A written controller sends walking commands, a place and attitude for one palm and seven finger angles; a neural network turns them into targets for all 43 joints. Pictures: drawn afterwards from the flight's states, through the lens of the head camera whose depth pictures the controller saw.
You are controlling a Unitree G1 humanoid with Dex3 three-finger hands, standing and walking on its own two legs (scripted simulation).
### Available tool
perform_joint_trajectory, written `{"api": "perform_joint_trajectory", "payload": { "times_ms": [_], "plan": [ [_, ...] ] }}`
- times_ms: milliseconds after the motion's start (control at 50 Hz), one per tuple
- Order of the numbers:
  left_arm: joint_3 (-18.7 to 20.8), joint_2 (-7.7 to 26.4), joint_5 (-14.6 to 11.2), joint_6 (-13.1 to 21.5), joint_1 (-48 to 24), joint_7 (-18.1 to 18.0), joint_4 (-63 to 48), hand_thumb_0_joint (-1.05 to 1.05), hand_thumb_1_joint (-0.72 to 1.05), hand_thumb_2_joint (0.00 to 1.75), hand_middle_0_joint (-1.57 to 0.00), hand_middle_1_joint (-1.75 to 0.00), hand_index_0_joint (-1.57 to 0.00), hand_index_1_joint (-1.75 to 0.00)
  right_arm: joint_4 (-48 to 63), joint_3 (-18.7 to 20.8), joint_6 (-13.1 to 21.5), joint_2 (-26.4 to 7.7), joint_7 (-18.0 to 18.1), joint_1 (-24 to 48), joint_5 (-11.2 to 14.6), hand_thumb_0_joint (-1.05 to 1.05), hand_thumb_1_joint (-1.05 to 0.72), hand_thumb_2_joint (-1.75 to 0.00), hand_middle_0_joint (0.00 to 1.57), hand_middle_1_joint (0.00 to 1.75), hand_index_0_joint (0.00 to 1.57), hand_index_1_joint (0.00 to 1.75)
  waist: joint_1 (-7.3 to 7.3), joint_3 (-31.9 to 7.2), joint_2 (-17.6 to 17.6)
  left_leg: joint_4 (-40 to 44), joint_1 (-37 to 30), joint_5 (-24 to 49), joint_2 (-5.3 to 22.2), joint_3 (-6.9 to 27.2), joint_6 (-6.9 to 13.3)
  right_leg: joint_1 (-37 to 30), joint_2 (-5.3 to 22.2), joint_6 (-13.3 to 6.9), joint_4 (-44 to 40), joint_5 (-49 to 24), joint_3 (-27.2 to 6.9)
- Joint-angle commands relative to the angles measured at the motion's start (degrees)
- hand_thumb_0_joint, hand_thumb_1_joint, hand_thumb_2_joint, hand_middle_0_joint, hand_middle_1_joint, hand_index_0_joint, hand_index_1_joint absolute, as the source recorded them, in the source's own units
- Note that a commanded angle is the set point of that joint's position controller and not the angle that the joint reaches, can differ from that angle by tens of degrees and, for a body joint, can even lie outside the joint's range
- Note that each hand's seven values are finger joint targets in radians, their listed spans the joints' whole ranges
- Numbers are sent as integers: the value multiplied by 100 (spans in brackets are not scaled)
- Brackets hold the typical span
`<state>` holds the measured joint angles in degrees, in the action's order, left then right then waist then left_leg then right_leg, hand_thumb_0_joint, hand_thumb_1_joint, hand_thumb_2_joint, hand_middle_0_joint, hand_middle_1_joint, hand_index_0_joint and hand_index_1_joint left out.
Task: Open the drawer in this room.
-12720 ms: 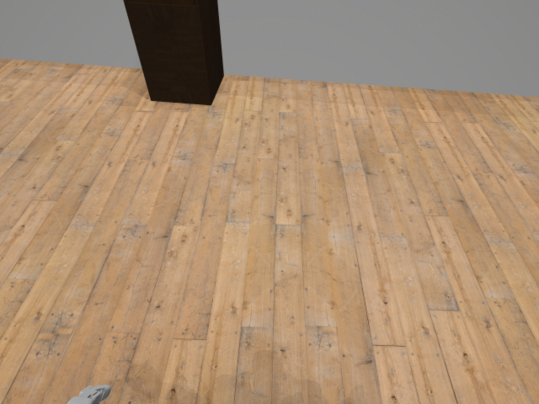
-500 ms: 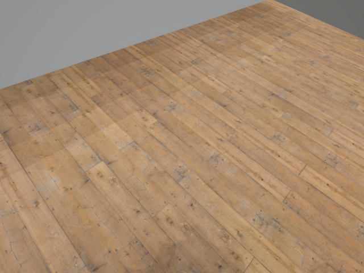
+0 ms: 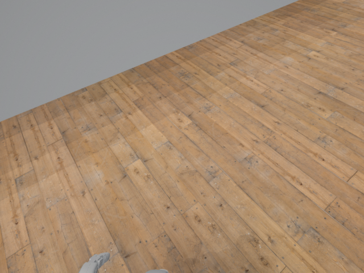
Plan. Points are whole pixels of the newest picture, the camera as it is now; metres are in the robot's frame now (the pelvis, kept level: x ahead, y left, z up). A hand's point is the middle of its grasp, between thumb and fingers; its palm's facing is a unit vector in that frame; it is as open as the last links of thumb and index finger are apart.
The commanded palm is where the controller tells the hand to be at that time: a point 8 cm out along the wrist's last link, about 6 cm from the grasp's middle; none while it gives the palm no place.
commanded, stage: turn or walk to find it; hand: left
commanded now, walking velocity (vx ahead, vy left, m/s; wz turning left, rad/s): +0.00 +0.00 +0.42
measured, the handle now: out of the picture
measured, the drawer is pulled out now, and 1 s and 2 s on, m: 0.00 0.00 0.00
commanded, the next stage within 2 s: none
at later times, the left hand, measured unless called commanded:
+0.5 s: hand out of the picture -0.09 +0.22 -0.18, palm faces +0.31 -0.92 -0.24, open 7.4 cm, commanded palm none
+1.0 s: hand out of the picture -0.03 +0.23 -0.15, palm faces +0.39 -0.88 -0.26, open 7.4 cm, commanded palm none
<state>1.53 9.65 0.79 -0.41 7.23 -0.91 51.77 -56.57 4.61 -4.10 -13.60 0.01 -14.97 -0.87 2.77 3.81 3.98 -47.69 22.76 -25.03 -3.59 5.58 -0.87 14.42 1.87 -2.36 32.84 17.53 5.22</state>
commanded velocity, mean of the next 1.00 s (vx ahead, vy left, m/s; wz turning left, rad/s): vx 0.00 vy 0.00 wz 0.42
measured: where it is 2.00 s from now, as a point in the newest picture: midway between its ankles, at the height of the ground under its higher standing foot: outside the picture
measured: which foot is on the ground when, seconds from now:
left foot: up 0.00-0.46, down 0.48-1.00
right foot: down 0.00-0.48, up 0.50-1.00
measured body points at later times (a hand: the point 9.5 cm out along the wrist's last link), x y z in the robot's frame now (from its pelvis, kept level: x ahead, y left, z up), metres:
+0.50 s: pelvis -0.04 +0.02 -0.01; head -0.02 +0.05 +0.44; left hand -0.10 +0.27 -0.17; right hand +0.12 -0.20 -0.14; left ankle -0.08 +0.12 -0.74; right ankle +0.00 -0.09 -0.73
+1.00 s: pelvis -0.06 +0.00 +0.00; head -0.03 +0.00 +0.45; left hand -0.05 +0.28 -0.13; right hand +0.06 -0.21 -0.16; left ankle -0.08 +0.12 -0.73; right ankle -0.03 -0.12 -0.72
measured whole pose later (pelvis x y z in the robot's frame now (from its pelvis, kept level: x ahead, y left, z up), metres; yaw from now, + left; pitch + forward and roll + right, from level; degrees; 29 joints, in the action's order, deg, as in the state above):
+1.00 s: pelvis -0.06 +0.00 +0.00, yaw +24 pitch +1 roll +0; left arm 2.6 11.7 0.2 -2.0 6.4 -0.8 53.0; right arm -56.3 3.3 -2.7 -11.3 0.1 -14.1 -1.2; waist 2.6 3.5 1.5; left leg -27.7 16.8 -11.5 -3.2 4.2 1.3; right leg 16.6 1.9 3.8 36.8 21.1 1.8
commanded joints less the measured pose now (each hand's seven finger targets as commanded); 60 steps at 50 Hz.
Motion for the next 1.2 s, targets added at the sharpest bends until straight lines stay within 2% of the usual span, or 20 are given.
{"api": "perform_joint_trajectory", "payload": {
  "times_ms": [0, 60, 320, 360, 420, 440, 460, 480, 500, 560, 620, 840, 960, 980, 1000, 1020, 1040, 1060, 1100, 1180],
  "plan": [
    [288, 1010, -6, 77, -40, -114, -387, 0, 90, 90, -20, -30, -20, -30, 305, 171, 49, -505, -55, -62, -65, 0, -90, -90, 20, 30, 20, 30, -112, 22, -1231, -2253, 854, 228, 370, -21, -135, -63, 1640, -337, -1827, -689, -1162],
    [255, 888, -3, 136, 212, -113, -297, 0, 90, 90, -20, -30, -20, -30, 200, 142, 37, -411, -87, -179, -48, 0, -90, -90, 20, 30, 20, 30, -142, -48, -1322, -2295, 902, 635, 413, -169, -268, -384, 1431, -231, -1723, -1296, -620],
    [392, 1293, 115, 67, 1007, -107, 133, 0, 90, 90, -20, -30, -20, -30, 410, -33, 118, -253, -68, 739, 21, 0, -90, -90, 20, 30, 20, 30, -595, -295, -1439, -16, 152, -220, 589, -819, -247, -866, 1986, -660, -1390, -1977, -393],
    [414, 1354, 115, 60, 980, -99, 189, 0, 90, 90, -20, -30, -20, -30, 427, -59, 172, -237, -56, 673, 51, 0, -90, -90, 20, 30, 20, 30, -553, -508, -1457, 532, -107, -232, 569, -900, -185, -1024, 2042, -668, -1156, -2317, -342],
    [426, 1378, 64, 11, 806, -76, 207, 0, 90, 90, -20, -30, -20, -30, 347, -60, 243, -325, -44, 299, 40, 0, -90, -90, 20, 30, 20, 30, -267, -681, -1330, 1834, -1062, 826, 524, -1038, -90, -566, 1869, -254, -581, -1934, 117],
    [403, 1253, 14, -26, 814, -65, 189, 0, 90, 90, -20, -30, -20, -30, 303, -19, 299, -533, -53, 117, 34, 0, -90, -90, 20, 30, 20, 30, -135, -818, -689, 2504, -1786, 1447, 735, -722, 6, 21, 1670, 33, 42, -1360, 344],
    [340, 928, -28, -72, 840, -42, 53, 0, 90, 90, -20, -30, -20, -30, 344, 101, 336, -1047, -37, 37, -12, 0, -90, -90, 20, 30, 20, 30, -69, -774, 917, 2988, -2352, 2277, 1973, 990, 439, 1326, 898, 469, 1212, 421, 652],
    [233, 717, 12, -135, 507, -46, -160, 0, 90, 90, -20, -30, -20, -30, 333, 166, 287, -1406, 19, -137, -29, 0, -90, -90, 20, 30, 20, 30, 79, -539, 1471, 3194, -1980, 3417, 2711, 1640, 995, 1775, 537, 605, 2101, 1891, 287],
    [265, 898, 45, -207, 363, -57, -124, 0, 90, 90, -20, -30, -20, -30, 290, 132, 263, -1301, 51, -38, -44, 0, -90, -90, 20, 30, 20, 30, 52, -430, 842, 3216, -1573, 2952, 2687, 1383, 1123, 1613, 613, 530, 2559, 1669, -142],
    [334, 938, 54, -217, 459, 15, 113, 0, 90, 90, -20, -30, -20, -30, 471, -2, 311, -923, 137, 659, -33, 0, -90, -90, 20, 30, 20, 30, -252, -95, 686, 3160, -1301, 2758, 1881, 702, 844, 1774, 527, 587, 3081, 664, -382],
    [316, 883, 40, -174, 642, 26, 214, 0, 90, 90, -20, -30, -20, -30, 482, -16, 370, -890, 130, 559, -7, 0, -90, -90, 20, 30, 20, 30, -303, -381, 266, 3028, -1668, 3391, 1653, 412, 849, 1708, 437, 695, 3165, 348, -364],
    [249, 699, -17, -145, -10, -44, -174, 0, 90, 90, -20, -30, -20, -30, 413, 99, 333, -866, 110, 37, -69, 0, -90, -90, 20, 30, 20, 30, -56, -539, 473, 2793, -1725, 3592, 1713, 1252, 1151, 1245, 231, 722, 1691, 875, -434],
    [262, 757, -63, -31, 578, -69, -59, 0, 90, 90, -20, -30, -20, -30, 477, 135, 287, -837, 68, 260, -32, 0, -90, -90, 20, 30, 20, 30, -399, -808, 316, 2298, -788, 3168, 1249, 1337, 787, -525, 0, 568, -675, -358, -262],
    [302, 932, -39, 21, 771, -95, -28, 0, 90, 90, -20, -30, -20, -30, 500, 122, 295, -660, 46, 238, 5, 0, -90, -90, 20, 30, 20, 30, -466, -909, -91, 1983, -190, 2387, 976, 1113, 515, -1301, 360, 501, -1302, -764, -530],
    [392, 1380, 47, 70, 902, -141, -14, 0, 90, 90, -20, -30, -20, -30, 578, 65, 305, -312, 13, 158, 46, 0, -90, -90, 20, 30, 20, 30, -524, -975, -1479, 1010, 851, 813, 289, 320, 124, -2020, 1608, 107, -1618, -891, -1698],
    [414, 1615, 61, 63, 880, -141, -80, 0, 90, 90, -20, -30, -20, -30, 700, 86, 276, -340, 30, 322, 10, 0, -90, -90, 20, 30, 20, 30, -596, -758, -2024, -227, 1117, -817, -93, -179, -64, -1431, 2573, -524, -1708, -1623, -2432],
    [373, 1505, 33, 34, 683, -145, -174, 0, 90, 90, -20, -30, -20, -30, 656, 148, 205, -490, 15, 324, -27, 0, -90, -90, 20, 30, 20, 30, -490, -585, -1355, -1150, 941, -707, 108, 9, -45, -759, 2517, -733, -1705, -1507, -2022],
    [402, 1265, 13, 61, 346, -180, -225, 0, 90, 90, -20, -30, -20, -30, 559, 172, 108, -501, 0, 206, -48, 0, -90, -90, 20, 30, 20, 30, -328, -442, -1736, -1588, 979, -503, 255, 116, -59, -456, 2253, -649, -1817, -1140, -1819],
    [283, 1017, 2, 77, -7, -128, -312, 0, 90, 90, -20, -30, -20, -30, 313, 177, 53, -458, -56, 16, -63, 0, -90, -90, 20, 30, 20, 30, -121, -1, -1217, -2186, 964, 142, 373, -68, -142, -167, 1702, -387, -1727, -1071, -1121],
    [269, 947, 17, 133, 276, -123, -229, 0, 90, 90, -20, -30, -20, -30, 221, 133, 35, -342, -88, -54, -51, 0, -90, -90, 20, 30, 20, 30, -170, -6, -1319, -2213, 1001, 579, 469, -276, -308, -434, 1522, -290, -1654, -1445, -529]
  ]
}}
